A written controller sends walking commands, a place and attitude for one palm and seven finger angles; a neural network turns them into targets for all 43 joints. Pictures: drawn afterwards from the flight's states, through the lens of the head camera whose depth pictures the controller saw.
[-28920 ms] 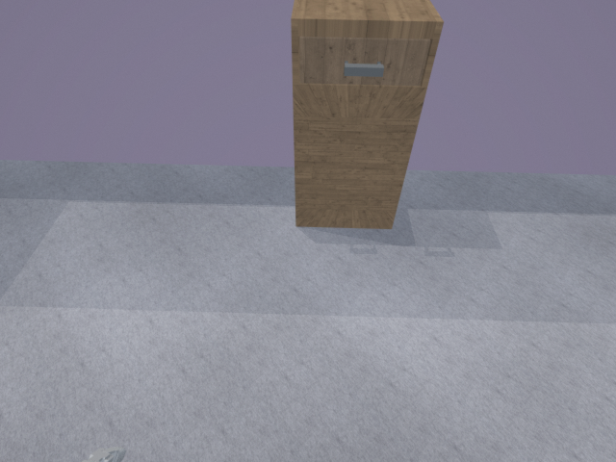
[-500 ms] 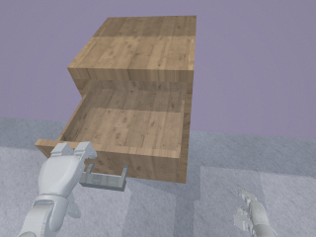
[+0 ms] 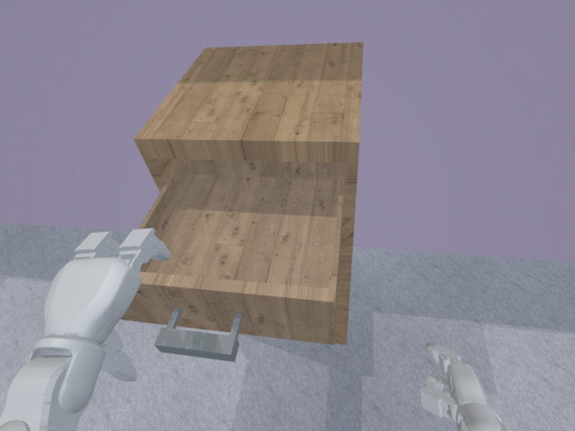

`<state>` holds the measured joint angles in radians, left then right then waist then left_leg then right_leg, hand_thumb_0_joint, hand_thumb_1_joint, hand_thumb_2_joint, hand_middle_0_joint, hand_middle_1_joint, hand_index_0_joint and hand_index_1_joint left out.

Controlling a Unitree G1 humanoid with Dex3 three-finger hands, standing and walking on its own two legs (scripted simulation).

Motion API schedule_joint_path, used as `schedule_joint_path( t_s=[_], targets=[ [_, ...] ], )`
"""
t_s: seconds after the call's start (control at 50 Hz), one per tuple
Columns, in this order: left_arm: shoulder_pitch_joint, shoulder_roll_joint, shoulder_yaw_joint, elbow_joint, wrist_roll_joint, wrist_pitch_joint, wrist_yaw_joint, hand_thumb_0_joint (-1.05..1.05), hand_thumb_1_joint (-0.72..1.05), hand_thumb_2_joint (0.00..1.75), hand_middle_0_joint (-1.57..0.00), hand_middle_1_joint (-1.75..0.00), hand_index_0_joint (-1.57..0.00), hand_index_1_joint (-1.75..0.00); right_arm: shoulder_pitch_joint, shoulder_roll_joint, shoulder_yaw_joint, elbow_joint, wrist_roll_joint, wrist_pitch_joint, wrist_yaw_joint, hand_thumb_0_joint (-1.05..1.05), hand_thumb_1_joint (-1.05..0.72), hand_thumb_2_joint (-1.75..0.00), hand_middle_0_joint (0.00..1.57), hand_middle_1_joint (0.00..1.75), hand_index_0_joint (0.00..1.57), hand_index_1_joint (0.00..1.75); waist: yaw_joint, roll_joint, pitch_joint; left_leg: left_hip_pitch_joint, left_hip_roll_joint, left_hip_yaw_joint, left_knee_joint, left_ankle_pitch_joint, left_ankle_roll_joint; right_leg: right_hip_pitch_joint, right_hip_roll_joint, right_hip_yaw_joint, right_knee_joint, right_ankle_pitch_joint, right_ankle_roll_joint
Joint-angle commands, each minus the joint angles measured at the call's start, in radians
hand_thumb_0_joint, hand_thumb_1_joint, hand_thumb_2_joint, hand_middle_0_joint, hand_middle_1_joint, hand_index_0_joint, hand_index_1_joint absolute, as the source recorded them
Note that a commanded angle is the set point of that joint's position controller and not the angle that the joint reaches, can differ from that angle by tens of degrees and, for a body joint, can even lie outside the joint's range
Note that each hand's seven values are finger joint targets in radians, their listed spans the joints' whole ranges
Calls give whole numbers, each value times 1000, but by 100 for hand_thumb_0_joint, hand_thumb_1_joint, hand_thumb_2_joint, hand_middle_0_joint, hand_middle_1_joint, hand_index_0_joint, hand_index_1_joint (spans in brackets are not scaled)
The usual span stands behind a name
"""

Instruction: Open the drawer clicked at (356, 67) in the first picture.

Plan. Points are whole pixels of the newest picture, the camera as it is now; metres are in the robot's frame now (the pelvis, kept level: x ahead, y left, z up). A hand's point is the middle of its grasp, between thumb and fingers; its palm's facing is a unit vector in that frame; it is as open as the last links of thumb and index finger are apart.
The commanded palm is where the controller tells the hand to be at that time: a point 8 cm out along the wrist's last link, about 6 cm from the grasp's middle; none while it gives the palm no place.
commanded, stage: lift the hand off the handle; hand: left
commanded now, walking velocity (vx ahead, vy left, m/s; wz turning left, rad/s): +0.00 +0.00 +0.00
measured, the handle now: (202, 330) +0.25 +0.19 -0.02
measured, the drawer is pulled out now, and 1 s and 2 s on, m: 0.29 0.29 0.29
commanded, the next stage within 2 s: draw the hand back to the body in 0.22 s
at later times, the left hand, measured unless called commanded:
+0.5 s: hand (107, 313) +0.20 +0.24 +0.13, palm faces +0.09 -0.08 -0.99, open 13.9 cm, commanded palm +0.17 +0.24 +0.19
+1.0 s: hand (100, 318) +0.19 +0.24 +0.14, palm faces +0.20 -0.52 -0.83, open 13.8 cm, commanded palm +0.15 +0.26 +0.18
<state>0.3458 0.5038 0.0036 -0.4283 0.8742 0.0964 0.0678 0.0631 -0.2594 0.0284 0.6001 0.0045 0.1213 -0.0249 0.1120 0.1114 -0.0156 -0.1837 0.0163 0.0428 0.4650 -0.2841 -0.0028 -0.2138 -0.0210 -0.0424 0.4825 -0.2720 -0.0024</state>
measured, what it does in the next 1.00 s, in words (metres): stands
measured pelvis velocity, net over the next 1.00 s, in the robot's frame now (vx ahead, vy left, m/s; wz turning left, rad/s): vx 0.00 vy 0.01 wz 0.01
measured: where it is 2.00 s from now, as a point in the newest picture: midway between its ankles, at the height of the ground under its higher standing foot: outside the picture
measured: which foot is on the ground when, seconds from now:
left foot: down 0.00-1.00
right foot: down 0.00-1.00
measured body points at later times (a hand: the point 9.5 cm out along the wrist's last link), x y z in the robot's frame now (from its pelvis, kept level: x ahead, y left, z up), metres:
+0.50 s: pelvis -0.01 +0.00 +0.00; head +0.00 -0.05 +0.45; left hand +0.19 +0.24 +0.19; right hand +0.23 -0.20 -0.09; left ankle -0.02 +0.12 -0.74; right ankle -0.01 -0.12 -0.74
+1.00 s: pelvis +0.00 +0.01 +0.00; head +0.01 -0.03 +0.45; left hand +0.17 +0.27 +0.18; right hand +0.22 -0.20 -0.09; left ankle -0.02 +0.12 -0.74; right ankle -0.01 -0.12 -0.74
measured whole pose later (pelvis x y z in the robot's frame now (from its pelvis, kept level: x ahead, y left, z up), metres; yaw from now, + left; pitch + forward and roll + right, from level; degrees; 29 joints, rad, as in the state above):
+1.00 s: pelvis +0.00 +0.01 +0.00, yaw +1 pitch +0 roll +0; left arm 0.50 0.49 0.22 -0.48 0.33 -0.06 0.07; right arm 0.11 -0.25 0.01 0.55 0.02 0.03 -0.05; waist 0.08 0.11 0.02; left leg -0.20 0.02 0.03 0.52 -0.31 0.00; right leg -0.21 -0.02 -0.06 0.50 -0.28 0.00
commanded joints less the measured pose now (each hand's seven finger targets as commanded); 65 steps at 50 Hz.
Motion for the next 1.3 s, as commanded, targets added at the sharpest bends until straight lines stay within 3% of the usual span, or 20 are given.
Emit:
schedule_joint_path(
  t_s=[0.0, 0.06, 0.2, 0.28, 0.36, 0.38, 0.44, 0.46, 0.6, 0.66, 0.78, 0.86, 0.9, 0.92, 0.94, 0.96, 0.98, 1.04, 1.14, 1.28],
  targets=[
    [-87, 193, 173, -222, -20, 15, 20, 0, -50, 30, -30, -120, -30, -120, -175, -85, -27, -183, 8, -50, 4, 0, -90, -90, 20, 30, 20, 30, 2, -64, -156, 40, -6, -17, -49, 346, 13, 116, 9, 7, -57, 324, -10],
    [-120, 226, 205, -250, -37, 28, 2, 0, -50, 30, -30, -120, -30, -120, -209, -96, -21, -196, 18, -51, 6, 0, -90, -90, 20, 30, 20, 30, -3, -63, -143, 34, -1, -24, -56, 307, 11, 111, 13, 12, -68, 289, -11],
    [-115, 197, 161, -191, -49, 18, -59, 0, -50, 30, -30, -120, -30, -120, -172, -92, -22, -189, 16, -49, 9, 0, -90, -90, 20, 30, 20, 30, -14, -99, -100, 29, -5, -20, -74, 279, 15, 97, 6, -3, -87, 251, -7],
    [-199, 220, 174, -226, -38, -17, -58, 0, -50, 30, -30, -120, -30, -120, -173, -88, -11, -204, 8, -60, 4, 0, -90, -90, 20, 30, 20, 30, -9, -72, -146, 35, -9, -24, -71, 239, 17, 95, 3, -1, -89, 192, -9],
    [-100, 290, 279, -239, -59, -52, -25, 0, -50, 30, -30, -120, -30, -120, -176, -101, -20, -209, 13, -72, -1, 0, -90, -90, 20, 30, 20, 30, 8, -42, -179, 47, -2, -28, -48, 274, 12, 119, 6, 14, -83, 269, -13],
    [-107, 264, 253, -262, -47, -59, -21, 0, -50, 30, -30, -120, -30, -120, -150, -91, -15, -211, 4, -69, 1, 0, -90, -90, 20, 30, 20, 30, 9, -43, -205, 51, -7, -23, -44, 293, 14, 123, -5, 7, -75, 274, -12],
    [-47, 230, 247, -230, -73, -67, -15, 0, -50, 30, -30, -120, -30, -120, -147, -92, -27, -208, 10, -66, 6, 0, -90, -90, 20, 30, 20, 30, -1, -67, -129, 27, -4, -18, -43, 269, 12, 77, -4, 1, -82, 256, -8],
    [-29, 257, 287, -220, -91, -61, -14, 0, -50, 30, -30, -120, -30, -120, -174, -95, -26, -210, 21, -73, 8, 0, -90, -90, 20, 30, 20, 30, -4, -44, -119, 21, 2, -22, -39, 247, 9, 74, 5, 16, -87, 242, -13],
    [-16, 250, 265, -193, -102, -76, -32, 0, -50, 30, -30, -120, -30, -120, -136, -99, -31, -218, 15, -73, -2, 0, -90, -90, 20, 30, 20, 30, -16, -90, -95, -3, 0, -20, -34, 182, 19, 37, -10, 0, -84, 164, -2],
    [-8, 299, 317, -237, -124, -106, -20, 0, -50, 30, -30, -120, -30, -120, -149, -108, -31, -228, 19, -92, -14, 0, -90, -90, 20, 30, 20, 30, -15, -58, -126, 16, 4, -33, -14, 169, 19, 36, -7, 15, -85, 164, -6],
    [46, 286, 324, -285, -111, -143, 14, 0, -50, 30, -30, -120, -30, -120, -103, -103, -35, -232, 6, -95, -13, 0, -90, -90, 20, 30, 20, 30, -6, -23, -155, 11, 4, -32, 6, 219, 14, 23, -14, -3, -64, 195, -10],
    [113, 308, 376, -240, -119, -122, 31, 0, -50, 30, -30, -120, -30, -120, -120, -107, -44, -231, 16, -88, -5, 0, -90, -90, 20, 30, 20, 30, -2, -46, -126, -13, 12, -32, 14, 230, 10, 19, -6, 8, -54, 232, -13],
    [123, 276, 346, -216, -113, -107, 28, 0, -50, 30, -30, -120, -30, -120, -95, -100, -44, -229, 13, -76, -1, 0, -90, -90, 20, 30, 20, 30, -7, -82, -119, -27, 12, -24, 9, 231, 13, 13, -13, -12, -45, 222, -7],
    [26, -126, 275, -179, -805, -159, 31, 0, -47, 32, -30, -118, -30, -118, -21, -22, -46, -239, 32, -155, -30, 0, -90, -90, 20, 30, 20, 30, -114, -155, -44, 53, 39, -30, -22, 166, 30, 43, 5, -41, -55, 179, -15],
    [67, -5, 329, -128, -815, -188, 50, 0, -43, 33, -29, -115, -29, -115, -17, -56, -41, -208, 28, -200, -48, 0, -90, -90, 20, 30, 20, 30, -87, -180, -41, 52, 52, -42, -32, 133, 27, 34, 1, -35, -57, 122, -12],
    [95, -6, 335, -103, -819, -196, 57, 0, -40, 34, -29, -113, -29, -113, -34, -53, -34, -195, 26, -221, -52, 0, -90, -90, 20, 30, 20, 30, -86, -145, -4, 45, 49, -46, -41, 99, 22, 16, 7, -29, -69, 85, -15],
    [77, -13, 348, -210, -872, -219, 65, 0, -36, 36, -29, -111, -29, -111, -21, -47, -31, -207, 25, -233, -65, 0, -90, -90, 20, 30, 20, 30, -71, -172, -64, 57, 46, -54, -62, 139, 21, 60, -8, -43, -81, 97, -10],
    [68, -7, 341, -338, -893, -258, 89, 0, -26, 40, -28, -104, -28, -104, -20, -48, -29, -198, 7, -293, -81, 0, -90, -90, 20, 30, 20, 30, -55, -82, -130, 97, 34, -42, -68, 221, 22, 110, -21, -29, -73, 170, -9],
    [112, -19, 339, -370, -900, -257, 92, 0, -8, 48, -27, -93, -27, -93, -4, -39, -22, -153, -2, -341, -67, 0, -90, -90, 20, 30, 20, 30, -51, 45, -64, 69, 33, -43, -63, 353, 5, 127, -22, -33, -77, 273, -22],
    [159, -49, 361, -274, -922, -250, 66, 0, 17, 58, -25, -77, -25, -77, -13, -39, -39, -139, 7, -317, -59, 0, -90, -90, 20, 30, 20, 30, -55, -78, -35, 61, 40, -33, -56, 370, 7, 126, -18, -40, -87, 335, -12]
  ],
)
